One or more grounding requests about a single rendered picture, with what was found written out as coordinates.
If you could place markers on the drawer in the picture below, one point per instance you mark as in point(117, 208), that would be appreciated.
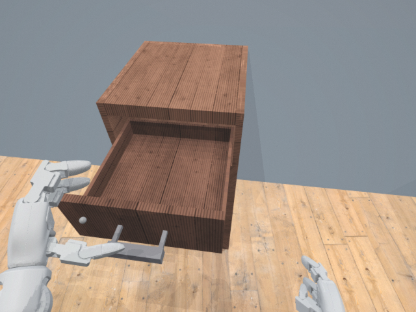
point(159, 176)

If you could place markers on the robot left hand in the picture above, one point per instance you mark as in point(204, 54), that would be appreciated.
point(29, 243)

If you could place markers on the handle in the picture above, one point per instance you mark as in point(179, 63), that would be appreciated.
point(138, 252)

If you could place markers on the cabinet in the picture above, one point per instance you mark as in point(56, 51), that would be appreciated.
point(183, 83)

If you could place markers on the robot right hand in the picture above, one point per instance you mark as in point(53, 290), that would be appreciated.
point(325, 294)

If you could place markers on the robot left forearm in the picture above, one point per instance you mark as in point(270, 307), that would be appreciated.
point(25, 289)

